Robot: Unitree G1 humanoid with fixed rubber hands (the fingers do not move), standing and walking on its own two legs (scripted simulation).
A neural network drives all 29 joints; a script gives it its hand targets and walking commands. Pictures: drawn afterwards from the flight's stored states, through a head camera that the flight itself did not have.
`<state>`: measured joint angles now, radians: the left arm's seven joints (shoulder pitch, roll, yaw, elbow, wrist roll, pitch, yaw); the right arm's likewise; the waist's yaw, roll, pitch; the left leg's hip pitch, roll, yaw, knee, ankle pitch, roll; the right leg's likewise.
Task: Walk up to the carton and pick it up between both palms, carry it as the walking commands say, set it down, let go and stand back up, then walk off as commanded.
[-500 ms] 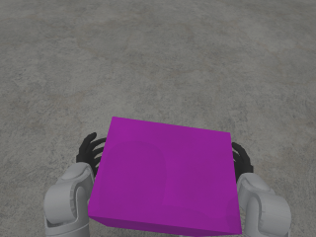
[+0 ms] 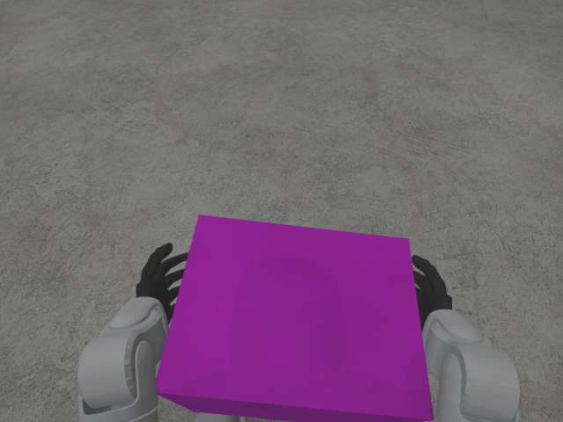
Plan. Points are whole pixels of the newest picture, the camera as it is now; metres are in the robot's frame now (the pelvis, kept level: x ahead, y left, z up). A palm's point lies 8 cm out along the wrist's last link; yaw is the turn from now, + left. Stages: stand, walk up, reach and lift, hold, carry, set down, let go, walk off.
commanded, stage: carry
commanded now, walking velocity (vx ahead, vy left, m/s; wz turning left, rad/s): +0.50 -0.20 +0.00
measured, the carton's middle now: (287, 336) +0.23 +0.01 +0.00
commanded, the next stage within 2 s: none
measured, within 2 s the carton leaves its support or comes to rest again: neither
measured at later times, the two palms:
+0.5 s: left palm (256, 137) +0.57 +0.08 +0.06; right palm (450, 153) +0.53 -0.26 +0.07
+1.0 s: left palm (322, 57) +0.85 -0.05 +0.07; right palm (473, 58) +0.85 -0.39 +0.07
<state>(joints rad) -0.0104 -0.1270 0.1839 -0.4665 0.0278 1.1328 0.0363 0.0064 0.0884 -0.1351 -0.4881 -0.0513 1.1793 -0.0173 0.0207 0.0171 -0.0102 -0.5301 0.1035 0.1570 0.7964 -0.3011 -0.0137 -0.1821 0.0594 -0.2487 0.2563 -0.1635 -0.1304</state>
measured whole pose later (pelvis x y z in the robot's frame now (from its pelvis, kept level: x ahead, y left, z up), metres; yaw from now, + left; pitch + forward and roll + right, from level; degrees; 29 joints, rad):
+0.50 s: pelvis +0.31 -0.07 +0.01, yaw -4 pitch +5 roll -1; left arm -0.01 -0.13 0.20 -0.46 0.02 1.13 0.03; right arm 0.02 0.13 -0.15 -0.48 -0.05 1.16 -0.03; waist -0.03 -0.02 -0.02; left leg -0.11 0.10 0.24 0.28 -0.23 -0.01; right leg -0.56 -0.10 -0.01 0.83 -0.19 0.01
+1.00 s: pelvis +0.61 -0.22 +0.00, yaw +0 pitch +4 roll -2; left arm -0.01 -0.13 0.18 -0.46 0.04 1.14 0.03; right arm 0.01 0.09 -0.14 -0.48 -0.05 1.19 -0.02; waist 0.02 0.01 -0.04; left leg -0.48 0.10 0.18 0.64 -0.28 -0.01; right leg -0.16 0.03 -0.24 0.27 -0.18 -0.08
